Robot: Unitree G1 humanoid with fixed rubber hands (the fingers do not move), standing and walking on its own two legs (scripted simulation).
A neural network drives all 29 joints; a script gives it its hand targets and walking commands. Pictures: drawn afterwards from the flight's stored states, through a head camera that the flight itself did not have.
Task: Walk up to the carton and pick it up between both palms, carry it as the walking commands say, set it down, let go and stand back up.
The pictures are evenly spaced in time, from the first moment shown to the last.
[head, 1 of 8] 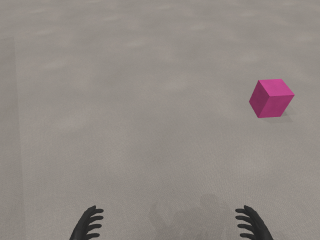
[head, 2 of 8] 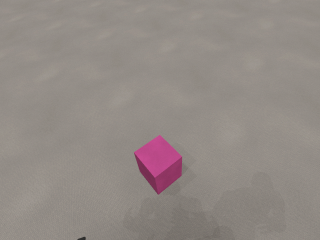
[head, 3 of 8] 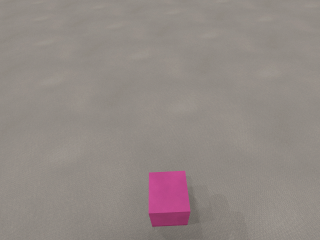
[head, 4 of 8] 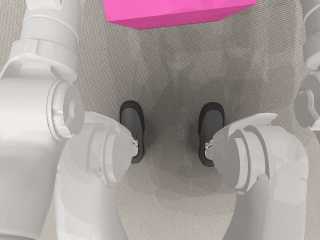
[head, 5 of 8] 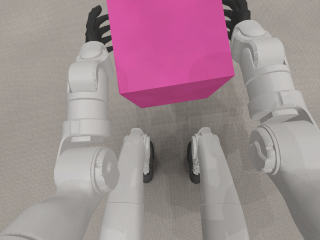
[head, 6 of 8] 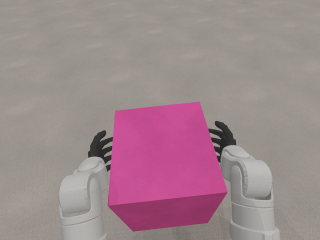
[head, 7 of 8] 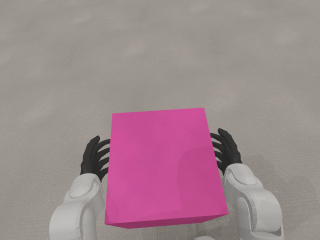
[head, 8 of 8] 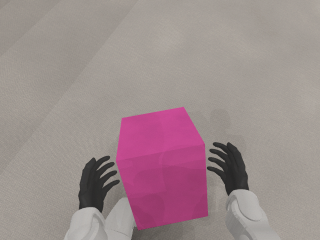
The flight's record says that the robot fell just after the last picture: yes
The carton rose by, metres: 0.69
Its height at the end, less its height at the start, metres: +0.32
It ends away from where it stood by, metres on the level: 11.59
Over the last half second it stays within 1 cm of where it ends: no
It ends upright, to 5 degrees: no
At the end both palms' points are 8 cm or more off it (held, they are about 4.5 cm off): no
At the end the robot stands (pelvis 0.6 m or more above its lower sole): no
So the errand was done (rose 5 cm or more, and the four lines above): no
